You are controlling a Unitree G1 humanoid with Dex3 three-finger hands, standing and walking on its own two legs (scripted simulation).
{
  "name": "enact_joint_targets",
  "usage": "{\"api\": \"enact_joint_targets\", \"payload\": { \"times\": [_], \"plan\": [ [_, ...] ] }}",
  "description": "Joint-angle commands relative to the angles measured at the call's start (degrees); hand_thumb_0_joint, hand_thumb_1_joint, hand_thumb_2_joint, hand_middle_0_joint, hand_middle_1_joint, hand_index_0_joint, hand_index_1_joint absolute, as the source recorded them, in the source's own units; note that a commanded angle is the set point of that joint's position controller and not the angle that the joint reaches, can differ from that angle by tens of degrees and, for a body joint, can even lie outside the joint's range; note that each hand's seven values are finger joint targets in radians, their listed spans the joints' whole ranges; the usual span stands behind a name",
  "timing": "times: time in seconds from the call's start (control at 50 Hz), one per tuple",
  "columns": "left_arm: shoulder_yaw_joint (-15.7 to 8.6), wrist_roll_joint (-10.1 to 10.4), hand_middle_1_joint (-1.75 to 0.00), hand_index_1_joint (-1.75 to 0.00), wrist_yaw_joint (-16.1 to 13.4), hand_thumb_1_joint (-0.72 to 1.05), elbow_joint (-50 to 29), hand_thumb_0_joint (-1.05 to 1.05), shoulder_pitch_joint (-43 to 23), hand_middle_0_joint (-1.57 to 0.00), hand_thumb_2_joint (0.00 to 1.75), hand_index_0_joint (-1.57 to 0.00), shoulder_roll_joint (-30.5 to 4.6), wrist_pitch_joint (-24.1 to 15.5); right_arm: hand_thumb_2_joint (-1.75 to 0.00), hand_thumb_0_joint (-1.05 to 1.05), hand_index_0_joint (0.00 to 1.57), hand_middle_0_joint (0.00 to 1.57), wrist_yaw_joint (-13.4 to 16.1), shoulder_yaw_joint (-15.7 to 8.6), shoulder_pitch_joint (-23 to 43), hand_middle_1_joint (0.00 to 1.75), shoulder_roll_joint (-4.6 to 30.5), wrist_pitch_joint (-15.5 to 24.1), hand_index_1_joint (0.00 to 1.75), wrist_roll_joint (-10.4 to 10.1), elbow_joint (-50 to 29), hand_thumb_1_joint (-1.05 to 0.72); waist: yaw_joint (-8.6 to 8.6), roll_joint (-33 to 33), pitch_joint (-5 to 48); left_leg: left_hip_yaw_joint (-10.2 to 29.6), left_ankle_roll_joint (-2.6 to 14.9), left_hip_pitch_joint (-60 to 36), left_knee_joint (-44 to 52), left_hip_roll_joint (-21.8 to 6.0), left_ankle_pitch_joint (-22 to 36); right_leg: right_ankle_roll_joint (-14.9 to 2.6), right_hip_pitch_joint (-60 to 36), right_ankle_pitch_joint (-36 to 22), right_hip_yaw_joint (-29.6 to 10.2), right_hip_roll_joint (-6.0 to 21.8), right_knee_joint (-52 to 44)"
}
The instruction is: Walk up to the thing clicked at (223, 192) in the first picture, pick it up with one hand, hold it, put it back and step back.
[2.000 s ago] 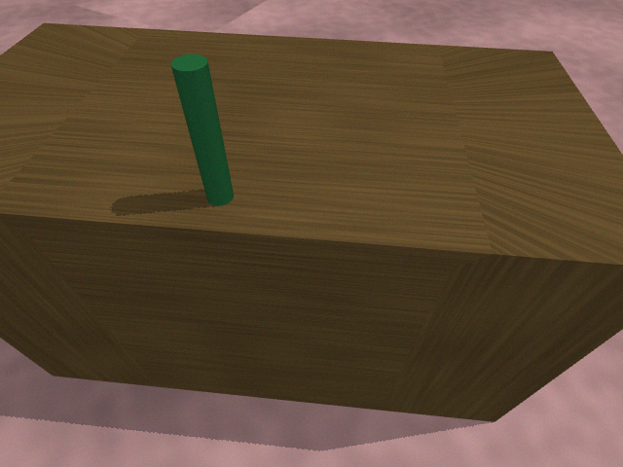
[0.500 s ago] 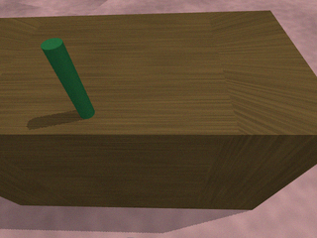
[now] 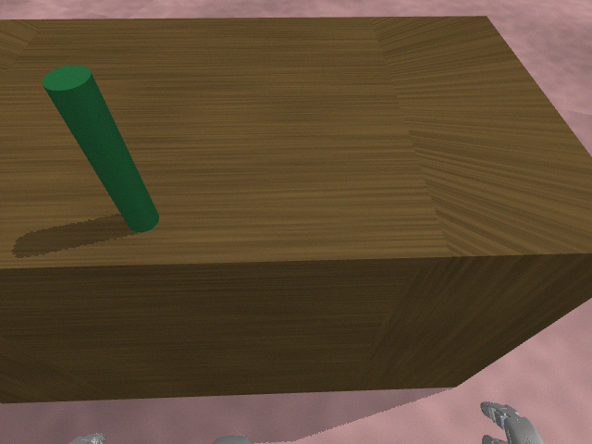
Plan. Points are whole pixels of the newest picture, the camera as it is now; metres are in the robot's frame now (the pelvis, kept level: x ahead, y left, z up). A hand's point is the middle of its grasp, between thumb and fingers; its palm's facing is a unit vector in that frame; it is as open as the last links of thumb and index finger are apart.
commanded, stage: walk up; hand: left
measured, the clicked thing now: (113, 163) +0.41 +0.23 +0.15
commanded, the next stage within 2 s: stand in 1.56 s
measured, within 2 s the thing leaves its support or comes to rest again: neither
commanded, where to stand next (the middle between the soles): +0.02 +0.02 m, yaw +1 degrees
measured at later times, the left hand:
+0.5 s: hand out of the picture +0.05 +0.26 -0.15, palm faces -0.03 -0.93 -0.37, open 7.4 cm
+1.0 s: hand out of the picture +0.03 +0.26 -0.13, palm faces +0.00 -0.94 -0.34, open 7.4 cm
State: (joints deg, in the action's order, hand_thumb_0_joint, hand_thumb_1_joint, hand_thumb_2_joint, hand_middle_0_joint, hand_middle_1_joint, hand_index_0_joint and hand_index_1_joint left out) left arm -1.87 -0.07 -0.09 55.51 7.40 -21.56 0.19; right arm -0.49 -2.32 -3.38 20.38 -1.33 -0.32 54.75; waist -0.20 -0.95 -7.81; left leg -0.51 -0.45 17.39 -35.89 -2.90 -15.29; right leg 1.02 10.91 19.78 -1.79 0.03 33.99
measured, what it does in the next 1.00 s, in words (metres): stands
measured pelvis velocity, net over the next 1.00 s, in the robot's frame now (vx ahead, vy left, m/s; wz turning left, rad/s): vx -0.04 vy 0.01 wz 0.00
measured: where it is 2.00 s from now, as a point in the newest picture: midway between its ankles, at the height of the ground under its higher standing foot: outside the picture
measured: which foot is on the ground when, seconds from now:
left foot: down 0.00-1.00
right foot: down 0.00-1.00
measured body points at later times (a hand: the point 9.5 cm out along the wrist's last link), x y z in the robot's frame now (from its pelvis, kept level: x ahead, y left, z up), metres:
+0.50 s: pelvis -0.04 +0.01 +0.00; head +0.00 -0.01 +0.44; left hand +0.05 +0.31 -0.12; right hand +0.05 -0.31 -0.14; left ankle -0.01 +0.14 -0.73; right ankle -0.04 -0.13 -0.73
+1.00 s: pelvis -0.04 +0.01 +0.02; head -0.04 +0.01 +0.47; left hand +0.03 +0.31 -0.11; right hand +0.03 -0.30 -0.11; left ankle -0.01 +0.14 -0.73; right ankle -0.04 -0.13 -0.73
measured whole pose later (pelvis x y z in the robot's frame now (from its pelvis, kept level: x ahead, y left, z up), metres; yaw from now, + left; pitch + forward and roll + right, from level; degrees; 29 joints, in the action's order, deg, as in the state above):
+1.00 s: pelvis -0.04 +0.01 +0.02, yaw +0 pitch -3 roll +0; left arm -1.4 -0.6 1.0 64.9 6.1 -20.2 -0.6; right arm -1.4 -0.8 -6.6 20.4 0.4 0.5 64.2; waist -0.2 -0.7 -3.0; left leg 2.3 -0.9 9.5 -21.7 -0.7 -9.4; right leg 1.2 6.7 10.6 -0.9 0.6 20.1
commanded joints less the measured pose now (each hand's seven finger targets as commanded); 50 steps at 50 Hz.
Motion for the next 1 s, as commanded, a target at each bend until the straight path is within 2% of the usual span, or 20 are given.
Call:
{"api": "enact_joint_targets", "payload": {
  "times": [0.0, 0.06, 0.1, 0.12, 0.14, 0.16, 0.18, 0.24, 0.28, 0.3, 0.32, 0.36, 0.38, 0.4, 0.44, 0.48, 0.5, 0.56, 0.7, 0.98],
  "plan": [
    [-3.8, -0.7, -0.3, -0.3, -1.2, 0.9, -4.8, 0.0, -2.8, -0.2, 0.9, -0.2, -16.7, -1.0, -0.9, 0.0, 0.2, 0.2, 0.5, -3.6, -1.1, 0.3, 11.2, 0.0, 0.3, 0.5, -3.4, -0.9, 1.07, 8.2, 6.0, 1.2, 1.94, -7.0, -4.2, 2.3, -2.2, -11.54, 8.7, -24.0, -13.1, 14.3, -8.6],
    [-3.6, -0.7, -0.3, -0.3, -1.1, 0.9, -5.7, 0.0, -4.4, -0.2, 0.9, -0.2, -14.6, -0.7, -0.9, 0.0, 0.2, 0.2, 0.1, -3.7, -4.4, 0.3, 11.7, 0.8, 0.3, 0.5, -2.5, -0.9, 2.43, 8.3, 7.2, 3.7, 3.69, -9.8, 2.7, -1.1, 14.3, -7.35, 9.0, -18.7, -7.6, 9.3, -4.5],
    [-3.0, -0.1, -0.3, -0.3, -1.1, 0.9, -5.0, 0.0, -2.0, -0.2, 0.9, -0.2, -11.7, -0.4, -0.9, 0.0, 0.2, 0.2, 0.1, -4.3, -2.9, 0.3, 15.2, 1.6, 0.3, 0.7, -3.0, -0.9, 0.99, -0.3, 10.1, 15.0, 10.15, -7.7, 10.3, -10.2, 20.2, -2.98, 5.5, -10.0, -1.1, 0.3, 8.3],
    [-2.8, -0.1, -0.3, -0.3, -1.3, 0.9, -4.1, 0.0, 0.0, -0.2, 0.9, -0.2, -10.9, 0.0, -0.9, 0.0, 0.2, 0.2, 0.2, -4.3, -1.8, 0.3, 15.7, 1.9, 0.3, 0.9, -3.6, -0.9, 0.03, -2.7, 10.6, 19.1, 12.92, -5.0, 12.6, -13.7, 19.3, -2.41, 3.0, -2.9, 0.0, -0.7, 10.8],
    [-3.1, 0.0, -0.3, -0.3, -1.2, 0.9, -3.3, 0.0, 1.8, -0.2, 0.9, -0.2, -11.1, 0.1, -0.9, 0.0, 0.2, 0.2, 0.2, -4.2, -0.2, 0.3, 16.1, 1.9, 0.3, 1.1, -4.0, -0.9, -0.86, -4.8, 10.4, 19.8, 14.02, -3.0, 13.2, -14.6, 19.3, -2.53, 1.5, 7.1, -0.3, -1.1, 12.1],
    [-3.1, 0.0, -0.3, -0.3, -1.1, 0.9, -2.9, 0.0, 3.1, -0.2, 0.9, -0.2, -11.2, 0.0, -0.9, 0.0, 0.2, 0.2, 0.2, -4.1, 1.2, 0.3, 16.2, 1.9, 0.3, 1.4, -4.8, -0.9, -1.53, -6.5, 10.5, 18.7, 14.02, -0.9, 13.3, -14.3, 18.0, -3.12, 0.4, 9.8, -0.7, -0.7, 12.2],
    [-3.1, 0.1, -0.3, -0.3, -0.8, 0.9, -2.6, 0.0, 4.1, -0.2, 0.9, -0.2, -10.8, -0.2, -0.9, 0.0, 0.2, 0.2, 0.3, -3.8, 2.2, 0.3, 15.6, 1.8, 0.3, 1.4, -5.0, -0.9, -2.09, -7.2, 10.5, 16.1, 12.6, 0.4, 13.0, -12.9, 14.9, -3.68, -0.5, 9.1, -0.4, -0.3, 9.4],
    [-3.4, -0.1, -0.3, -0.3, -0.7, 0.9, -2.1, 0.0, 5.5, -0.2, 0.9, -0.2, -11.9, -0.8, -0.9, 0.0, 0.2, 0.2, 0.3, -3.4, 3.0, 0.3, 14.3, 0.9, 0.3, 0.9, -5.2, -0.9, -2.55, -6.4, 9.4, 8.3, 6.15, 2.1, 5.9, -5.5, 11.9, -4.83, -2.5, -8.7, -3.8, 3.5, -2.6],
    [-4.2, -1.0, -0.3, -0.3, -0.9, 0.9, -3.0, 0.0, 2.9, -0.2, 0.9, -0.2, -16.4, -1.7, -0.9, 0.0, 0.2, 0.2, 0.2, -2.7, 1.5, 0.3, 11.7, 0.4, 0.3, 0.2, -5.2, -0.9, -0.97, 1.7, 7.5, 3.3, 1.56, 3.0, -4.8, 2.4, 3.2, -10.14, 0.6, -13.5, -18.4, 13.2, -11.5],
    [-4.2, -1.2, -0.3, -0.3, -1.0, 0.9, -3.8, 0.0, -1.1, -0.2, 0.9, -0.2, -18.3, -1.9, -0.9, 0.0, 0.2, 0.2, 0.3, -2.9, -0.1, 0.3, 11.3, 0.2, 0.3, 0.5, -4.6, -0.9, 0.32, 5.7, 7.5, 2.5, 1.26, 1.1, -8.0, 3.8, -10.0, -14.37, 4.4, -15.6, -21.2, 18.4, -12.6],
    [-4.2, -1.5, -0.3, -0.3, -1.1, 0.9, -4.9, 0.0, -3.5, -0.2, 0.9, -0.2, -18.4, -2.1, -0.9, 0.0, 0.2, 0.2, 0.4, -3.2, -2.0, 0.3, 11.7, 0.2, 0.3, 0.8, -3.7, -0.9, 1.01, 7.8, 7.3, 3.6, 1.27, -1.7, -10.4, 2.7, -13.7, -15.41, 8.2, -16.7, -21.7, 19.1, -11.8],
    [-3.6, -1.5, -0.3, -0.3, -1.0, 0.9, -5.8, 0.0, -5.9, -0.2, 0.9, -0.2, -16.3, -2.0, -0.9, 0.0, 0.2, 0.2, 0.1, -3.5, -4.2, 0.3, 12.0, 0.6, 0.3, 0.4, -2.8, -0.9, 2.25, 9.3, 7.0, 3.7, 1.85, -4.6, -7.6, 2.5, -12.3, -12.3, 9.1, -18.0, -14.4, 15.2, -10.0],
    [-3.2, -1.5, -0.3, -0.3, -1.0, 0.9, -5.6, 0.0, -6.5, -0.2, 0.9, -0.2, -14.9, -2.1, -0.9, 0.0, 0.2, 0.2, 0.0, -3.1, -5.0, 0.3, 11.2, 1.1, 0.3, 0.0, -2.2, -0.9, 2.94, 9.6, 8.1, 3.4, 1.94, -5.6, -1.2, 1.8, -5.5, -9.66, 6.3, -20.6, -11.0, 12.9, -7.8],
    [-3.0, -1.2, -0.3, -0.3, -1.0, 0.9, -5.3, 0.0, -6.7, -0.2, 0.9, -0.2, -14.1, -2.0, -0.9, 0.0, 0.2, 0.2, 0.1, -3.0, -6.0, 0.3, 11.3, 1.6, 0.3, -0.2, -1.5, -0.9, 3.25, 8.2, 9.7, 4.8, 2.14, -8.8, 5.2, 0.2, 9.0, -6.65, 5.5, -20.3, -8.0, 10.2, -5.3],
    [-2.3, -0.2, -0.3, -0.3, -0.9, 0.9, -4.8, 0.0, -4.4, -0.2, 0.9, -0.2, -11.4, -1.8, -0.9, 0.0, 0.2, 0.2, 0.6, -2.8, -5.0, 0.3, 12.5, 2.5, 0.3, 0.4, -1.4, -0.9, 1.43, 4.2, 14.3, 12.5, 6.21, -12.7, 9.9, -5.3, 21.2, -2.86, 2.5, -17.4, -3.8, 4.1, 1.5],
    [-2.0, 0.1, -0.3, -0.3, -0.7, 0.9, -2.9, 0.0, -0.6, -0.2, 0.9, -0.2, -10.3, -1.4, -0.9, 0.0, 0.2, 0.2, 0.5, -2.3, -1.0, 0.3, 14.6, 3.0, 0.3, 0.7, -1.7, -0.9, -1.51, 1.1, 13.5, 15.9, 8.89, -7.6, 10.6, -9.0, 15.7, -2.43, -0.9, -6.3, -2.6, 2.8, -1.6],
    [-1.9, -0.2, -0.3, -0.3, -0.8, 0.9, -1.1, 0.0, 0.0, -0.2, 0.9, -0.2, -10.2, -1.7, -0.9, 0.0, 0.2, 0.2, 0.4, -2.0, 0.9, 0.3, 13.5, 2.8, 0.3, 0.6, -1.2, -0.9, -2.21, 0.2, 11.7, 14.8, 6.84, -4.4, 11.1, -7.9, 14.0, -2.78, -4.1, -6.6, -3.4, 3.8, -5.8],
    [-2.1, -0.2, -0.3, -0.3, -0.4, 0.9, -0.9, 0.0, -4.2, -0.2, 0.9, -0.2, -12.6, -2.2, -0.9, 0.0, 0.2, 0.2, 0.3, -1.1, 0.0, 0.3, 12.2, 2.4, 0.3, 0.6, 0.2, -0.9, 0.13, -0.3, 8.8, 7.2, 2.68, -6.4, 11.7, -1.4, 6.6, -4.49, -0.3, -9.5, -7.7, 7.2, -10.6],
    [-1.6, -0.5, -0.3, -0.3, 0.1, 0.9, 2.6, 0.0, -4.9, -0.2, 0.9, -0.2, -11.2, -2.2, -0.9, 0.0, 0.2, 0.2, -0.1, -0.7, 0.6, 0.3, 11.8, 2.6, 0.3, 0.7, 3.2, -0.9, -0.24, -0.4, 4.7, 9.9, 2.5, -3.8, 19.3, -3.2, -5.3, -3.56, -0.7, -0.8, -5.6, 5.2, -16.9],
    [-1.5, -0.6, -0.3, -0.3, 0.1, 0.9, 5.3, 0.0, -5.8, -0.2, 0.9, -0.2, -11.0, -2.6, -0.9, 0.0, 0.2, 0.2, 0.2, -0.6, 0.4, 0.3, 11.6, 2.9, 0.3, 0.6, 5.7, -0.9, 0.47, 0.8, 8.7, 7.9, 1.92, -8.3, 19.0, -3.2, 5.7, -2.35, -4.1, -10.2, -4.4, 6.1, -19.1]
  ]
}}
